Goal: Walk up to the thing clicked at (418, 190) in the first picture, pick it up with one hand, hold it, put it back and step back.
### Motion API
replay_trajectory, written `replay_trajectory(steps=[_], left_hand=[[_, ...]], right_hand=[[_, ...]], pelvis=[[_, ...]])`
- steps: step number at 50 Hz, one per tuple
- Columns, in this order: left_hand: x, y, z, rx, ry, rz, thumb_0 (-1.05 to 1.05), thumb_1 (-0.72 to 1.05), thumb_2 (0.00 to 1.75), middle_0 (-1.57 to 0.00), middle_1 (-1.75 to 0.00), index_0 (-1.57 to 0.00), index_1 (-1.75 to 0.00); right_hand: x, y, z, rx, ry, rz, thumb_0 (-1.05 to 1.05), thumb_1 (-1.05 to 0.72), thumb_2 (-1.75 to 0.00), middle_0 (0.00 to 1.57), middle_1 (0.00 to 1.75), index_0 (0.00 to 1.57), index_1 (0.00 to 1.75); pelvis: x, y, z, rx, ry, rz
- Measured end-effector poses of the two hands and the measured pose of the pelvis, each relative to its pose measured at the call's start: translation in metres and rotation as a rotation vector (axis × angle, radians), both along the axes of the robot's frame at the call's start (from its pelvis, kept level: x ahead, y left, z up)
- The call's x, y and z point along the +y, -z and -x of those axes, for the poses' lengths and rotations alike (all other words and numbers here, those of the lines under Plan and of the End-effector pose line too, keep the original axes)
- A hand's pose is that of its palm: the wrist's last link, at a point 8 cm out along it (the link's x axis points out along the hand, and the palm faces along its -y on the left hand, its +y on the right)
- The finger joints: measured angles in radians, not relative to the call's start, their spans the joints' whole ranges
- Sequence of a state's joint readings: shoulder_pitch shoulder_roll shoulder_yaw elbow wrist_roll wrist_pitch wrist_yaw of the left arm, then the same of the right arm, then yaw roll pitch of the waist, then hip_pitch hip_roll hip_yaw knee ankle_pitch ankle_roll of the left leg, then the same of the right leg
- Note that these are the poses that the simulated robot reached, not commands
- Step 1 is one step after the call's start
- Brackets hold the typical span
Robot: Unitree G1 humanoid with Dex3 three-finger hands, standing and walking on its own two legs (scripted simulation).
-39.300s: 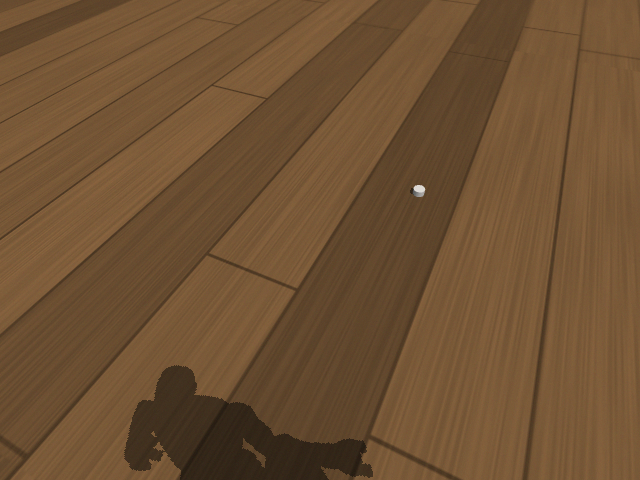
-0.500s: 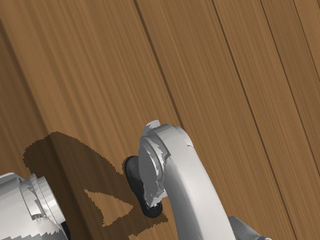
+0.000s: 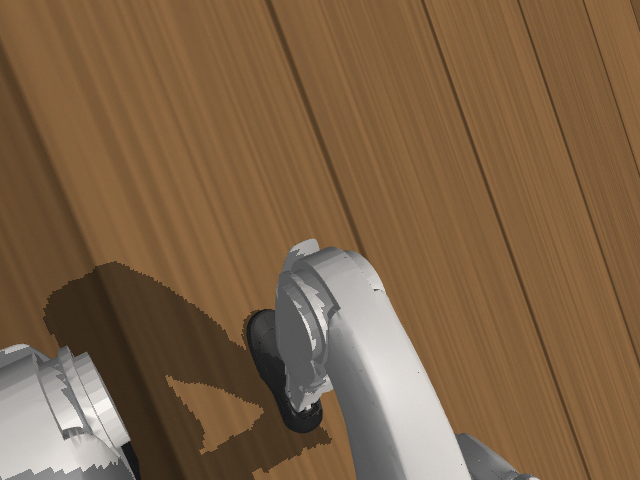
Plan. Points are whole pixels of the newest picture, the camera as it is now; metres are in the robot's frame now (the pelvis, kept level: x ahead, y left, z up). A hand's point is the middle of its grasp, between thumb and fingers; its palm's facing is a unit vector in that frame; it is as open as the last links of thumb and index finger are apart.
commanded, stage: open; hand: left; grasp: from above
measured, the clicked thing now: out of the picture +0.47 +0.33 -0.29
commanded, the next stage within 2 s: withdraw in 0.10 s
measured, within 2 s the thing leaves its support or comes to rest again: neither
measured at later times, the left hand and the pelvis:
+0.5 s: hand out of the picture +0.49 +0.34 -0.22, palm faces -0.30 -0.13 -0.94, open 13.9 cm; pelvis +0.01 +0.00 +0.01, yaw +1 degrees
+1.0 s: hand out of the picture +0.43 +0.33 -0.11, palm faces -0.49 -0.11 -0.87, open 13.8 cm; pelvis -0.01 -0.02 +0.04, yaw +8 degrees
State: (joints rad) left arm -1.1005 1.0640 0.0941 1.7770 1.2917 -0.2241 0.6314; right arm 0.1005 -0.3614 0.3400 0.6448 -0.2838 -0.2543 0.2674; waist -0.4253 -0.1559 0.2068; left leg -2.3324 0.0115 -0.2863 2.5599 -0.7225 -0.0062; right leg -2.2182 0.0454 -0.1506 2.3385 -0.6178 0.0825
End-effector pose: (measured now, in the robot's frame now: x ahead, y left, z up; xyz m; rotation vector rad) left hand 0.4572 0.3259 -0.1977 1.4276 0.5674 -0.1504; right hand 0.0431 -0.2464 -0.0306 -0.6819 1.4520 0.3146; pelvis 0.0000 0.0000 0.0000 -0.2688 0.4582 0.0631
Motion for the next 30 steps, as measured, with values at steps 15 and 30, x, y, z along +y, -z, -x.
replay_trajectory(steps=[15, 30], left_hand=[[-0.001, 0.001, -0.003, -0.005, -0.005, -0.006, 0.00, -0.40, 0.90, -0.14, -0.97, -0.16, -0.95], [0.021, -0.088, -0.026, -0.142, -0.038, -0.083, 0.00, -0.49, 0.98, -0.10, -0.98, -0.10, -0.98]], right_hand=[[0.001, 0.001, 0.001, 0.009, 0.001, -0.011, 0.00, -0.90, -0.90, 0.20, 0.30, 0.20, 0.30], [-0.013, 0.005, -0.014, -0.030, 0.148, -0.034, 0.00, -0.91, -0.90, 0.20, 0.30, 0.20, 0.30]], pelvis=[[0.000, -0.001, -0.001, 0.005, 0.000, -0.001], [-0.003, -0.014, -0.011, 0.111, -0.014, -0.023]])
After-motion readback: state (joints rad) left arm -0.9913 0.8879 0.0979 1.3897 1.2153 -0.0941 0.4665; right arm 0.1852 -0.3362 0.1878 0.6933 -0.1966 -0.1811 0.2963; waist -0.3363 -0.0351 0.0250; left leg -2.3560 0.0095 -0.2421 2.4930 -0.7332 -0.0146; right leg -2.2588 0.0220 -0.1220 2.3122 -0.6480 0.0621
